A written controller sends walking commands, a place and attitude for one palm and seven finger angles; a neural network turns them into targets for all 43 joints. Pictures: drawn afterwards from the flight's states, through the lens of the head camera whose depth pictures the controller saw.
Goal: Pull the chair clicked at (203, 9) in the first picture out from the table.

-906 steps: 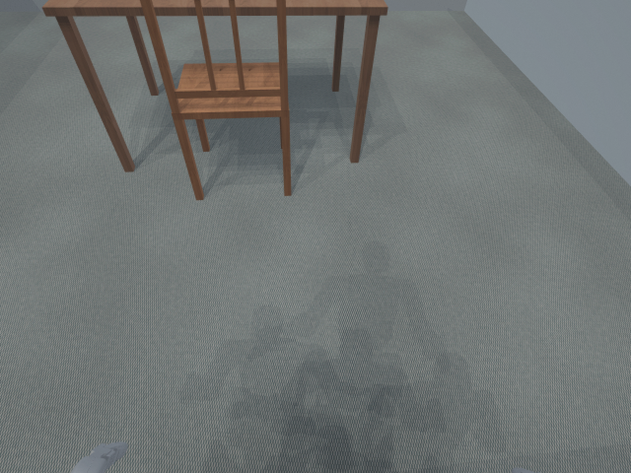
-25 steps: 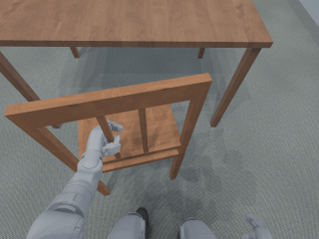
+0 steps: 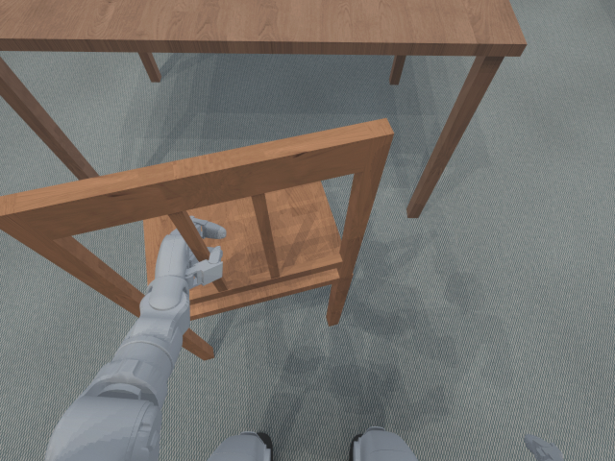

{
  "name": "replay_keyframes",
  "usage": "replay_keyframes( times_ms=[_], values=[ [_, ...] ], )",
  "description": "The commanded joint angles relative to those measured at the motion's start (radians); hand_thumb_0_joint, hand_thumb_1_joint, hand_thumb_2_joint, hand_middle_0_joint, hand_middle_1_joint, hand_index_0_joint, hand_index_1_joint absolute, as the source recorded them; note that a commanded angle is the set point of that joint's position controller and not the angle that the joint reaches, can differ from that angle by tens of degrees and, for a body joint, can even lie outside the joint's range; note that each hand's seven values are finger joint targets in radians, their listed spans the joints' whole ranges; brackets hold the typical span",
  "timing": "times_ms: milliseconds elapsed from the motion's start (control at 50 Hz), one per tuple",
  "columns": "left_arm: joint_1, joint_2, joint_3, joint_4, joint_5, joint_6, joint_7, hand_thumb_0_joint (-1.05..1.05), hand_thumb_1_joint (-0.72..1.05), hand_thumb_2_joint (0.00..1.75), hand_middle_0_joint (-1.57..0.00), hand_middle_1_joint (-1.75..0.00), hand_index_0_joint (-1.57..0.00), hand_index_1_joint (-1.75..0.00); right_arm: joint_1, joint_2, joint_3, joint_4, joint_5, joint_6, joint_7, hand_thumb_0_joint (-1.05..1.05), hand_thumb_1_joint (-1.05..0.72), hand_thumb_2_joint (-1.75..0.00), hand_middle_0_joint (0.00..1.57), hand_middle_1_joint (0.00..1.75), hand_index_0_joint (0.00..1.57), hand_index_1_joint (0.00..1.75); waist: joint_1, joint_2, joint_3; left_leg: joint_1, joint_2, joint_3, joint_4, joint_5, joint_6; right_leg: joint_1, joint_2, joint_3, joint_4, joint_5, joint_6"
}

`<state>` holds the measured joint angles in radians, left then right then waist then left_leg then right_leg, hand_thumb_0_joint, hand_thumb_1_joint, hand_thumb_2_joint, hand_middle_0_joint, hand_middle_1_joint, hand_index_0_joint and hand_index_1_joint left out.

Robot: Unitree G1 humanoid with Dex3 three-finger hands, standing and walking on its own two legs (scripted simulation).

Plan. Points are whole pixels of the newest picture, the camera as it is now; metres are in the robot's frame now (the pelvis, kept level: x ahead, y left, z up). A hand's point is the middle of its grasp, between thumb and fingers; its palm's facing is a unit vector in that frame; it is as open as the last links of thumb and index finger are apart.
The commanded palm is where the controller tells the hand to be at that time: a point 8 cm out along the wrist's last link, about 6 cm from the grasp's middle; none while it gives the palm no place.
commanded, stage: step backward, pulling the chair out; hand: left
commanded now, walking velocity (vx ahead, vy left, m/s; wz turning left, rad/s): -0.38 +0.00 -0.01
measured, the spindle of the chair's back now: (203, 255) +0.40 +0.17 -0.08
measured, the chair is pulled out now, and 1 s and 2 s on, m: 0.25 0.47 0.62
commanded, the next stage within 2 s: stop walking, hand still on the chair in 1.04 s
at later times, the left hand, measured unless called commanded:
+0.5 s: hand (203, 348) +0.25 +0.15 -0.07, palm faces -0.02 -0.98 -0.19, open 5.1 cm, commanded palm +0.26 +0.20 -0.06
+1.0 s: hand (167, 435) +0.15 +0.18 -0.07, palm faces +0.01 -0.98 -0.18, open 5.1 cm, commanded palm +0.16 +0.23 -0.06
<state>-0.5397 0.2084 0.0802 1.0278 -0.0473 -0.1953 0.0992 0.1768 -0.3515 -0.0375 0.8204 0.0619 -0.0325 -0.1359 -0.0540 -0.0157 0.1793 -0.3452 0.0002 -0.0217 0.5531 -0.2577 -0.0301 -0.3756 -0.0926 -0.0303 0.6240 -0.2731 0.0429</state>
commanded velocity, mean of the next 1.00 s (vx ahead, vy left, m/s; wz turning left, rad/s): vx -0.35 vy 0.00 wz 0.01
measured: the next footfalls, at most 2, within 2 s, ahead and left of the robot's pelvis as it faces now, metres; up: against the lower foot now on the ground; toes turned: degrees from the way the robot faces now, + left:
right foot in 0.58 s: -0.08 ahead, -0.12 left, +0.00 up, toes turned -3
left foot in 0.88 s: -0.23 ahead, +0.17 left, +0.00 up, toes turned +2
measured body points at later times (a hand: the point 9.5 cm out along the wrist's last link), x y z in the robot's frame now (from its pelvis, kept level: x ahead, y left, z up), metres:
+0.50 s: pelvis -0.11 +0.02 -0.01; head -0.03 +0.02 +0.43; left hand +0.25 +0.20 -0.05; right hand -0.03 -0.24 -0.14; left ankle +0.00 +0.14 -0.73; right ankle -0.06 -0.12 -0.71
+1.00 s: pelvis -0.22 +0.04 +0.00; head -0.12 +0.04 +0.44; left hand +0.15 +0.23 -0.05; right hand -0.12 -0.24 -0.13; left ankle -0.22 +0.19 -0.73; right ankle -0.15 -0.10 -0.71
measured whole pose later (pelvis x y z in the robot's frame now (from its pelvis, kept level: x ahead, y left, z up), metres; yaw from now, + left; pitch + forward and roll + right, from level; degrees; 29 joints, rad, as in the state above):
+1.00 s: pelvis -0.22 +0.04 +0.00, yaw +0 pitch +1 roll +1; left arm -0.55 0.20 0.02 1.05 -0.05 -0.18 0.08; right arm 0.18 -0.26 -0.02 0.76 0.03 -0.03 -0.11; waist -0.02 -0.03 0.20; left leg -0.28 0.04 0.02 0.57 -0.31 -0.04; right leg -0.48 -0.07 -0.01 0.72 -0.32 0.02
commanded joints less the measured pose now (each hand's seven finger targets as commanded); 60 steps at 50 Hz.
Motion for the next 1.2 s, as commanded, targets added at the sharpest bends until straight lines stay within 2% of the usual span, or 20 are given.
replay_keyframes(
  times_ms=[0, 40, 100, 200, 240, 300, 360, 420, 560, 620, 660, 700, 780, 820, 920, 980, 1040, 1080, 1120, 1180],
  values=[
    [-0.354, 0.167, -0.034, -0.203, 0.03, -0.063, 0.003, 0.0, 0.9, 0.9, -0.5, -1.45, -0.5, -1.45, 0.1, -0.068, -0.025, -0.116, -0.013, -0.001, 0.013, 0.0, -0.9, -0.9, 0.2, 0.3, 0.2, 0.3, 0.013, 0.141, -0.568, 0.351, 0.193, -0.089, 0.043, 0.896, 0.063, 0.148, -0.049, 0.047, 0.011, 0.483, -0.03],
    [-0.338, 0.168, -0.018, -0.192, 0.044, -0.066, -0.002, 0.0, 0.9, 0.9, -0.5, -1.45, -0.5, -1.45, 0.085, -0.067, -0.035, -0.136, -0.027, 0.008, 0.031, 0.0, -0.9, -0.9, 0.2, 0.3, 0.2, 0.3, 0.02, 0.255, -0.537, 0.328, 0.226, -0.145, 0.02, 0.912, 0.081, 0.102, -0.012, 0.042, 0.032, 0.159, -0.049],
    [-0.282, 0.174, -0.004, -0.211, 0.046, -0.08, -0.006, 0.0, 0.9, 0.9, -0.5, -1.45, -0.5, -1.45, 0.082, -0.061, -0.038, -0.168, -0.028, 0.018, 0.044, 0.0, -0.9, -0.9, 0.2, 0.3, 0.2, 0.3, 0.02, 0.215, -0.581, 0.315, 0.226, -0.13, 0.059, 0.868, 0.073, 0.159, -0.005, 0.047, -0.024, 0.267, -0.055],
    [-0.26, 0.239, 0.03, -0.222, 0.038, -0.087, 0.003, 0.0, 0.9, 0.9, -0.5, -1.45, -0.5, -1.45, 0.061, -0.051, -0.036, -0.195, -0.017, 0.029, 0.021, 0.0, -0.9, -0.9, 0.2, 0.3, 0.2, 0.3, 0.008, 0.009, -0.577, 0.052, 0.111, -0.027, 0.129, 0.297, -0.008, 0.31, -0.157, 0.15, -0.089, 0.656, -0.113],
    [-0.269, 0.26, 0.032, -0.204, 0.037, -0.084, 0.005, 0.0, 0.9, 0.9, -0.5, -1.45, -0.5, -1.45, 0.038, -0.039, -0.028, -0.185, -0.018, 0.023, 0.01, 0.0, -0.9, -0.9, 0.2, 0.3, 0.2, 0.3, 0.015, -0.081, -0.551, 0.024, 0.04, -0.005, 0.22, -0.11, -0.026, 0.236, -0.255, 0.209, -0.188, 0.575, -0.147],
    [-0.272, 0.242, 0.022, -0.165, 0.039, -0.069, 0.007, 0.0, 0.9, 0.9, -0.5, -1.45, -0.5, -1.45, 0.038, -0.034, -0.007, -0.152, -0.024, 0.01, 0.001, 0.0, -0.9, -0.9, 0.2, 0.3, 0.2, 0.3, 0.018, -0.157, -0.481, 0.049, 0.043, -0.031, 0.135, -0.143, -0.006, 0.126, -0.237, 0.146, -0.211, 0.29, -0.125],
    [-0.313, 0.206, -0.002, -0.179, 0.037, -0.082, 0.006, 0.0, 0.9, 0.9, -0.5, -1.45, -0.5, -1.45, 0.005, -0.086, -0.011, -0.155, -0.034, 0.011, -0.008, 0.0, -0.9, -0.9, 0.2, 0.3, 0.2, 0.3, 0.016, 0.145, -0.429, 0.07, 0.203, -0.199, -0.143, 0.16, 0.093, 0.025, 0.013, -0.008, 0.07, 0.003, -0.017],
    [-0.373, 0.129, -0.056, -0.215, 0.021, -0.084, -0.003, 0.0, 0.9, 0.9, -0.5, -1.45, -0.5, -1.45, -0.024, -0.051, 0.001, -0.182, -0.031, -0.008, 0.018, 0.0, -0.9, -0.9, 0.2, 0.3, 0.2, 0.3, 0.045, 0.263, -0.4, -0.102, 0.34, -0.333, -0.282, -0.264, 0.17, 0.048, 0.066, 0.013, 0.364, -0.253, -0.049],
    [-0.326, 0.179, -0.027, -0.14, 0.015, -0.102, -0.009, 0.0, 0.9, 0.9, -0.5, -1.45, -0.5, -1.45, 0.075, -0.049, -0.008, -0.099, -0.034, -0.058, 0.008, 0.0, -0.9, -0.9, 0.2, 0.3, 0.2, 0.3, 0.037, 0.184, -0.41, 0.059, 0.216, -0.221, -0.03, 0.008, 0.112, 0.134, 0.057, 0.071, -0.167, -0.08, -0.064],
    [-0.328, 0.289, 0.016, -0.104, 0.035, -0.093, 0.006, 0.0, 0.9, 0.9, -0.5, -1.45, -0.5, -1.45, 0.034, -0.039, -0.024, -0.107, -0.01, -0.067, 0.01, 0.0, -0.9, -0.9, 0.2, 0.3, 0.2, 0.3, 0.029, -0.264, -0.391, -0.06, 0.001, -0.002, 0.402, -0.182, -0.015, 0.017, -0.293, 0.419, -0.36, -0.117, -0.175],
    [-0.32, 0.239, -0.005, -0.127, 0.026, -0.066, 0.015, 0.0, 0.9, 0.9, -0.5, -1.45, -0.5, -1.45, -0.028, -0.044, -0.022, -0.094, -0.021, -0.063, 0.02, 0.0, -0.9, -0.9, 0.2, 0.3, 0.2, 0.3, 0.058, -0.16, -0.378, -0.152, 0.004, -0.11, 0.615, -0.214, -0.015, 0.064, -0.342, 0.383, -0.335, 0.047, -0.226],
    [-0.314, 0.251, 0.024, -0.164, 0.032, -0.092, 0.011, 0.0, 0.9, 0.9, -0.5, -1.45, -0.5, -1.45, -0.01, -0.012, 0.013, -0.083, -0.031, -0.073, 0.023, 0.0, -0.9, -0.9, 0.2, 0.3, 0.2, 0.3, 0.046, -0.036, -0.427, -0.136, 0.022, -0.101, 0.48, -0.204, -0.021, 0.192, -0.289, 0.256, -0.189, 0.384, -0.198],
    [-0.242, 0.232, 0.024, -0.121, 0.022, -0.062, 0.017, 0.0, 0.9, 0.9, -0.5, -1.45, -0.5, -1.45, 0.045, -0.03, 0.015, -0.076, -0.02, -0.055, 0.007, 0.0, -0.9, -0.9, 0.2, 0.3, 0.2, 0.3, 0.049, -0.156, -0.466, -0.018, 0.02, -0.03, 0.068, -0.164, -0.023, 0.296, -0.244, 0.194, -0.121, 0.6, -0.137],
    [-0.257, 0.195, -0.011, -0.126, 0.016, -0.053, 0.008, 0.0, 0.9, 0.9, -0.5, -1.45, -0.5, -1.45, 0.082, -0.04, 0.004, -0.074, -0.015, -0.049, -0.006, 0.0, -0.9, -0.9, 0.2, 0.3, 0.2, 0.3, 0.032, -0.16, -0.5, 0.127, 0.052, 0.019, -0.169, 0.093, -0.014, 0.26, -0.188, 0.161, -0.035, 0.549, -0.093],
    [-0.428, 0.08, -0.083, -0.245, 0.02, -0.076, -0.023, 0.0, 0.9, 0.9, -0.5, -1.45, -0.5, -1.45, 0.068, -0.033, -0.013, -0.132, -0.04, -0.015, 0.023, 0.0, -0.9, -0.9, 0.2, 0.3, 0.2, 0.3, 0.023, 0.325, -0.515, 0.426, 0.306, -0.155, -0.017, 0.956, 0.128, -0.055, 0.021, 0.012, 0.168, -0.052, -0.029],
    [-0.358, 0.128, -0.026, -0.159, 0.033, -0.068, -0.015, 0.0, 0.9, 0.9, -0.5, -1.45, -0.5, -1.45, 0.087, -0.043, -0.027, -0.13, -0.037, -0.007, 0.04, 0.0, -0.9, -0.9, 0.2, 0.3, 0.2, 0.3, 0.042, 0.221, -0.457, 0.389, 0.32, -0.154, 0.029, 0.906, 0.129, -0.015, 0.05, 0.026, 0.058, -0.101, -0.047],
    [-0.358, 0.161, -0.014, -0.125, 0.035, -0.073, -0.021, 0.0, 0.9, 0.9, -0.5, -1.45, -0.5, -1.45, 0.099, -0.048, -0.028, -0.125, -0.021, -0.011, 0.046, 0.0, -0.9, -0.9, 0.2, 0.3, 0.2, 0.3, 0.038, 0.185, -0.473, 0.276, 0.254, -0.084, 0.119, 0.66, 0.063, 0.207, 0.024, 0.038, -0.185, 0.294, -0.051],
    [-0.339, 0.198, -0.009, -0.088, 0.038, -0.063, -0.017, 0.0, 0.9, 0.9, -0.5, -1.45, -0.5, -1.45, 0.108, -0.026, -0.02, -0.128, -0.009, -0.012, 0.036, 0.0, -0.9, -0.9, 0.2, 0.3, 0.2, 0.3, 0.02, -0.027, -0.466, 0.048, 0.131, 0.017, 0.231, 0.169, -0.007, 0.349, -0.166, 0.201, -0.176, 0.699, -0.122],
    [-0.311, 0.249, 0.032, -0.053, 0.025, -0.021, -0.011, 0.0, 0.9, 0.9, -0.5, -1.45, -0.5, -1.45, 0.076, -0.044, -0.031, -0.139, 0.003, -0.02, 0.03, 0.0, -0.9, -0.9, 0.2, 0.3, 0.2, 0.3, 0.052, -0.222, -0.464, -0.06, 0.061, -0.043, 0.421, -0.313, -0.021, 0.282, -0.296, 0.293, -0.215, 0.601, -0.199],
    [-0.21, 0.222, 0.044, -0.24, 0.027, -0.022, -0.006, 0.0, 0.9, 0.9, -0.5, -1.45, -0.5, -1.45, 0.046, -0.003, 0.011, -0.179, -0.02, -0.012, 0.031, 0.0, -0.9, -0.9, 0.2, 0.3, 0.2, 0.3, 0.045, -0.072, -0.486, 0.041, 0.048, -0.014, 0.205, -0.235, 0.011, 0.269, -0.228, 0.195, -0.174, 0.38, -0.167]
  ],
)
